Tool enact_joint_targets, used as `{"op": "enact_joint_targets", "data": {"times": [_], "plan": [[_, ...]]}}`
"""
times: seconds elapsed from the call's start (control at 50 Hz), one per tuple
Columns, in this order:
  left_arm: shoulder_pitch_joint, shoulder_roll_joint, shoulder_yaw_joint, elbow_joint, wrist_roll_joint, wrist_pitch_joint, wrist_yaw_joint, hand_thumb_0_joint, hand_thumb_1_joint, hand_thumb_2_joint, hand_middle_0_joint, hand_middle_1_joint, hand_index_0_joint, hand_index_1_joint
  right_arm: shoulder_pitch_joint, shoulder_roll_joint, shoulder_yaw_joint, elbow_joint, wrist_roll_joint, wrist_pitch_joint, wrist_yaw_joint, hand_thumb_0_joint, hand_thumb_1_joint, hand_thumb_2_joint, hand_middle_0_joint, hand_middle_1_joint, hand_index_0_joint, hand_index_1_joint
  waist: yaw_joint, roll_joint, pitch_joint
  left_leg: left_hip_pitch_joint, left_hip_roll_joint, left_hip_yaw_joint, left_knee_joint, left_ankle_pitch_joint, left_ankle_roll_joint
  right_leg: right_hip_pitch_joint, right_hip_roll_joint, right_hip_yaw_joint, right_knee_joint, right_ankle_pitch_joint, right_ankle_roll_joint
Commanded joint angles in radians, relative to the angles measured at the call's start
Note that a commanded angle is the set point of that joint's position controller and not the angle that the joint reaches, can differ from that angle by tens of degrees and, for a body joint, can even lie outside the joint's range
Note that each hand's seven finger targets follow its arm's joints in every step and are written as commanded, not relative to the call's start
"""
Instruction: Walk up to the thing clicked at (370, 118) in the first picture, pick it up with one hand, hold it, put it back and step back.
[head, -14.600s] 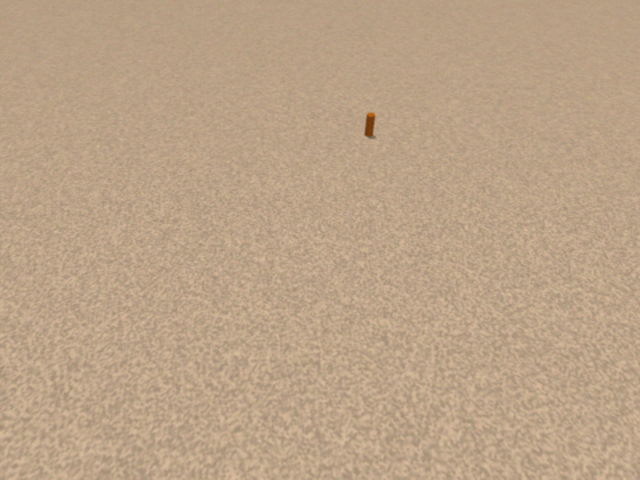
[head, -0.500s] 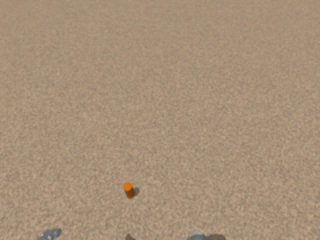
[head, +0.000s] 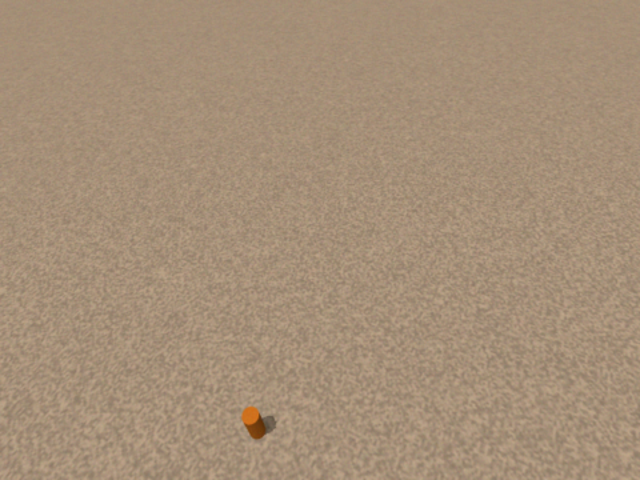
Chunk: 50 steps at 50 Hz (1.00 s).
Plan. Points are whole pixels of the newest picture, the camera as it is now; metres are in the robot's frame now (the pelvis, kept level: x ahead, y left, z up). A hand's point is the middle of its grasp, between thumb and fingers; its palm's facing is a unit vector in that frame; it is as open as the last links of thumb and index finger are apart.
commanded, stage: walk up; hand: left
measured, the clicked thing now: (254, 423) +0.43 +0.25 -0.70
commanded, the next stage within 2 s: none
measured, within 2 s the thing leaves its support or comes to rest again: neither
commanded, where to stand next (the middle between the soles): +0.03 +0.02 m, yaw -2 degrees
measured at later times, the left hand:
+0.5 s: hand out of the picture +0.03 +0.28 -0.16, palm faces -0.09 -0.92 -0.38, open 7.3 cm
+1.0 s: hand out of the picture +0.04 +0.30 -0.18, palm faces -0.06 -0.93 -0.35, open 7.4 cm
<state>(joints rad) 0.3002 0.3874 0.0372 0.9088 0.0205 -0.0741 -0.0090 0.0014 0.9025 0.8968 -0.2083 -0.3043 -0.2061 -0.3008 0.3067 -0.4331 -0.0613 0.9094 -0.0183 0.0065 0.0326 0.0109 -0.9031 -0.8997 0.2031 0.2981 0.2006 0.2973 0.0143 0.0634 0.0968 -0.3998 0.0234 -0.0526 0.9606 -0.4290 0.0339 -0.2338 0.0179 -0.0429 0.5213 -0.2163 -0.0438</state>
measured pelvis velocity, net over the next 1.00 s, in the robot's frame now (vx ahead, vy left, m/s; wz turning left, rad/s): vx -0.02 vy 0.02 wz -0.05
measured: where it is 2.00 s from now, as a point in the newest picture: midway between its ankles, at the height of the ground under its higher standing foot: outside the picture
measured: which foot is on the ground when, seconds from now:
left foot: up 0.00-0.18, down 0.20-0.48, up 0.50-0.78, down 0.80-1.00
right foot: down 0.00-0.22, up 0.24-0.44, down 0.46-0.82, up 0.84-1.00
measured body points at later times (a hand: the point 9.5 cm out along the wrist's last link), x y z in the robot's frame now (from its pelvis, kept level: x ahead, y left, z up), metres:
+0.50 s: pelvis -0.05 +0.02 -0.02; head -0.03 +0.02 +0.43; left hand +0.03 +0.33 -0.14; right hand +0.03 -0.30 -0.13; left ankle +0.06 +0.14 -0.73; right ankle -0.08 -0.09 -0.73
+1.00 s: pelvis -0.02 +0.02 -0.02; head +0.01 +0.04 +0.43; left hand +0.04 +0.35 -0.15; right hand +0.05 -0.31 -0.11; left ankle +0.09 +0.16 -0.73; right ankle +0.00 -0.12 -0.69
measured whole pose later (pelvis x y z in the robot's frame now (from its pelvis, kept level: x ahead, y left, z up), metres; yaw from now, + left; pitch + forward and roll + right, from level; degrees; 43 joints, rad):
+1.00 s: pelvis -0.02 +0.02 -0.02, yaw -3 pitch -5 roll +1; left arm 0.29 0.44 0.08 0.87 0.02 0.06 -0.04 0.00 0.91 0.90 -0.21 -0.30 -0.20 -0.30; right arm 0.25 -0.38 -0.04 0.86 -0.02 -0.06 -0.03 0.01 -0.90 -0.90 0.21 0.30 0.21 0.30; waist 0.02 -0.08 0.14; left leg -0.37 0.03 0.03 0.67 -0.22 0.00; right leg -0.45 -0.03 0.06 1.08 -0.47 -0.02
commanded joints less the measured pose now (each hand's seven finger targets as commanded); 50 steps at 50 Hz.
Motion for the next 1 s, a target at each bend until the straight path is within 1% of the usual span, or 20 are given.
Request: {"op": "enact_joint_targets", "data": {"times": [0.0, 0.04, 0.14, 0.16, 0.18, 0.2, 0.22, 0.28, 0.36, 0.4, 0.44, 0.46, 0.48, 0.54, 0.68, 0.76, 0.8, 0.82, 0.88, 0.98], "plan": [[-0.106, 0.234, 0.044, -0.082, -0.008, 0.009, 0.027, 0.000, 0.900, 0.900, -0.200, -0.300, -0.200, -0.300, 0.046, -0.116, -0.025, -0.018, 0.027, -0.007, -0.032, 0.000, -0.900, -0.900, 0.200, 0.300, 0.200, 0.300, -0.040, -0.235, 0.005, 0.099, -0.007, -0.002, -0.094, 0.044, -0.034, -0.160, -0.236, 0.154, -0.123, 0.493, -0.131], [-0.125, 0.242, 0.056, -0.121, -0.010, 0.054, 0.031, 0.000, 0.900, 0.900, -0.200, -0.300, -0.200, -0.300, 0.013, -0.144, -0.029, -0.034, 0.031, 0.003, -0.058, 0.000, -0.900, -0.900, 0.200, 0.300, 0.200, 0.300, -0.025, -0.287, -0.025, 0.053, -0.054, 0.057, -0.049, 0.043, -0.035, -0.117, -0.239, 0.146, -0.020, 0.747, -0.173], [-0.182, 0.242, 0.055, -0.147, -0.023, 0.109, 0.032, 0.000, 0.900, 0.900, -0.200, -0.300, -0.200, -0.300, 0.032, -0.153, -0.040, -0.036, 0.018, -0.007, -0.070, 0.000, -0.900, -0.900, 0.200, 0.300, 0.200, 0.300, -0.052, -0.194, -0.120, 0.161, -0.066, 0.116, -0.354, 0.279, -0.018, -0.115, -0.192, 0.163, 0.192, 0.379, -0.094], [-0.145, 0.218, 0.047, -0.138, -0.032, 0.114, 0.034, 0.000, 0.900, 0.900, -0.200, -0.300, -0.200, -0.300, -0.006, -0.174, -0.045, -0.050, 0.006, -0.009, -0.073, 0.000, -0.900, -0.900, 0.200, 0.300, 0.200, 0.300, -0.033, -0.127, -0.115, 0.158, -0.006, 0.034, -0.426, 0.456, 0.003, -0.129, -0.152, 0.176, 0.236, 0.288, -0.061], [-0.112, 0.186, 0.042, -0.134, -0.049, 0.114, 0.037, 0.000, 0.900, 0.900, -0.200, -0.300, -0.200, -0.300, -0.041, -0.246, -0.059, -0.074, -0.007, -0.010, -0.072, 0.000, -0.900, -0.900, 0.200, 0.300, 0.200, 0.300, -0.011, 0.021, -0.136, 0.174, 0.187, -0.205, -0.468, 0.674, 0.080, -0.187, -0.045, 0.151, 0.378, 0.126, -0.008], [-0.094, 0.181, 0.044, -0.126, -0.055, 0.122, 0.049, 0.000, 0.900, 0.900, -0.200, -0.300, -0.200, -0.300, -0.086, -0.289, -0.067, -0.103, 0.004, -0.009, -0.064, 0.000, -0.900, -0.900, 0.200, 0.300, 0.200, 0.300, -0.008, 0.118, -0.164, 0.146, 0.349, -0.349, -0.512, 0.851, 0.223, -0.188, 0.064, 0.100, 0.588, -0.386, 0.010], [-0.110, 0.204, 0.056, -0.104, -0.042, 0.130, 0.060, 0.000, 0.900, 0.900, -0.200, -0.300, -0.200, -0.300, -0.078, -0.309, -0.078, -0.099, 0.006, -0.009, -0.062, 0.000, -0.900, -0.900, 0.200, 0.300, 0.200, 0.300, -0.038, 0.124, -0.190, 0.109, 0.398, -0.430, -0.527, 0.821, 0.289, -0.170, 0.070, 0.192, 0.743, -0.467, 0.013], [-0.070, 0.212, 0.064, -0.060, -0.042, 0.128, 0.053, 0.000, 0.900, 0.900, -0.200, -0.300, -0.200, -0.300, -0.179, -0.226, -0.058, -0.113, -0.001, -0.016, -0.077, 0.000, -0.900, -0.900, 0.200, 0.300, 0.200, 0.300, 0.021, 0.077, -0.177, 0.128, 0.248, -0.197, -0.477, 0.527, 0.196, -0.228, 0.037, 0.214, 0.787, -0.324, 0.012], [-0.047, 0.218, 0.072, -0.043, -0.006, 0.077, 0.004, 0.000, 0.900, 0.900, -0.200, -0.300, -0.200, -0.300, -0.099, -0.246, -0.069, -0.111, -0.038, -0.021, -0.033, 0.000, -0.900, -0.900, 0.200, 0.300, 0.200, 0.300, -0.049, 0.163, -0.210, 0.222, 0.210, -0.264, -0.614, -0.302, 0.174, -0.170, 0.021, 0.036, 0.351, -0.459, 0.048], [0.032, 0.238, 0.092, -0.021, 0.009, 0.062, -0.002, 0.000, 0.900, 0.900, -0.200, -0.300, -0.200, -0.300, -0.094, -0.291, -0.092, -0.123, -0.044, -0.005, -0.017, 0.000, -0.900, -0.900, 0.200, 0.300, 0.200, 0.300, -0.020, 0.179, -0.166, 0.140, 0.248, -0.275, -0.619, -0.315, 0.191, -0.037, 0.013, 0.001, 0.156, -0.513, 0.015], [0.201, 0.233, 0.111, 0.031, 0.024, 0.047, -0.004, 0.000, 0.900, 0.900, -0.200, -0.300, -0.200, -0.300, -0.140, -0.233, -0.085, -0.141, -0.050, 0.010, -0.015, 0.000, -0.900, -0.900, 0.200, 0.300, 0.200, 0.300, 0.086, 0.039, -0.100, -0.141, 0.062, -0.028, -0.439, -0.265, 0.020, 0.356, 0.045, -0.056, -0.257, -0.260, -0.014], [0.226, 0.330, 0.144, 0.021, 0.045, 0.043, 0.001, 0.000, 0.900, 0.900, -0.200, -0.300, -0.200, -0.300, -0.208, -0.124, -0.053, -0.187, -0.032, 0.005, -0.015, 0.000, -0.900, -0.900, 0.200, 0.300, 0.200, 0.300, 0.137, -0.314, -0.010, -0.487, -0.100, 0.143, -0.084, -0.219, -0.061, 0.410, -0.201, 0.452, -0.398, -0.627, -0.092], [0.097, 0.389, 0.148, -0.036, 0.043, 0.047, 0.006, 0.000, 0.900, 0.900, -0.200, -0.300, -0.200, -0.300, -0.302, -0.184, -0.063, -0.198, -0.021, -0.007, -0.026, 0.000, -0.900, -0.900, 0.200, 0.300, 0.200, 0.300, 0.141, -0.297, 0.158, -0.522, -0.037, -0.050, 0.030, -0.101, -0.038, 0.075, -0.451, 0.808, -0.462, -0.906, -0.206], [-0.049, 0.282, 0.115, -0.073, 0.016, 0.002, 0.010, 0.000, 0.900, 0.900, -0.200, -0.300, -0.200, -0.300, -0.113, -0.187, -0.072, -0.120, 0.006, -0.040, 0.001, 0.000, -0.900, -0.900, 0.200, 0.300, 0.200, 0.300, -0.014, -0.094, 0.165, -0.418, -0.024, -0.109, 0.047, 0.109, -0.023, 0.158, -0.283, 0.425, -0.356, -0.469, -0.145], [-0.026, 0.251, 0.098, -0.121, 0.019, 0.031, -0.018, 0.000, 0.900, 0.900, -0.200, -0.300, -0.200, -0.300, -0.071, -0.158, -0.060, -0.095, 0.017, -0.059, 0.004, 0.000, -0.900, -0.900, 0.200, 0.300, 0.200, 0.300, 0.022, -0.261, 0.075, 0.085, 0.018, 0.049, -0.270, 0.211, -0.053, -0.123, -0.216, 0.134, -0.278, -0.292, -0.137], [0.073, 0.173, 0.059, -0.117, 0.000, 0.082, -0.021, 0.000, 0.900, 0.900, -0.200, -0.300, -0.200, -0.300, 0.122, -0.204, -0.081, -0.018, 0.000, -0.089, -0.071, 0.000, -0.900, -0.900, 0.200, 0.300, 0.200, 0.300, -0.050, -0.030, -0.077, 0.416, -0.024, 0.106, -0.500, 0.355, -0.020, -0.153, -0.097, 0.009, 0.239, 0.046, -0.062], [0.205, 0.163, 0.059, -0.125, 0.002, 0.092, -0.024, 0.000, 0.900, 0.900, -0.200, -0.300, -0.200, -0.300, 0.189, -0.362, -0.108, -0.061, -0.005, -0.108, -0.086, 0.000, -0.900, -0.900, 0.200, 0.300, 0.200, 0.300, -0.022, 0.074, -0.176, 0.498, 0.406, -0.596, -0.601, 0.164, 0.174, -0.359, 0.006, 0.124, 0.608, -0.373, 0.000], [0.151, 0.260, 0.079, -0.103, 0.005, 0.104, -0.010, 0.000, 0.900, 0.900, -0.200, -0.300, -0.200, -0.300, 0.138, -0.382, -0.118, -0.067, 0.027, -0.104, -0.083, 0.000, -0.900, -0.900, 0.200, 0.300, 0.200, 0.300, -0.042, 0.015, -0.160, 0.381, 0.460, -0.673, -0.667, 0.010, 0.265, -0.335, -0.057, 0.171, 0.678, -0.374, -0.009], [0.119, 0.284, 0.102, -0.080, -0.001, 0.118, -0.014, 0.000, 0.900, 0.900, -0.200, -0.300, -0.200, -0.300, 0.019, -0.291, -0.084, -0.090, 0.008, -0.097, -0.098, 0.000, -0.900, -0.900, 0.200, 0.300, 0.200, 0.300, -0.001, 0.019, -0.006, 0.137, 0.298, -0.345, -0.628, 0.013, 0.176, -0.309, -0.110, 0.209, 0.654, -0.260, 0.007], [0.080, 0.200, 0.093, -0.064, -0.029, 0.137, -0.010, 0.000, 0.900, 0.900, -0.200, -0.300, -0.200, -0.300, -0.147, -0.255, -0.053, -0.145, -0.013, -0.051, -0.085, 0.000, -0.900, -0.900, 0.200, 0.300, 0.200, 0.300, 0.020, 0.203, 0.004, -0.147, 0.237, -0.121, -0.538, 0.357, 0.189, -0.111, -0.072, 0.067, 0.524, -0.245, 0.036]]}}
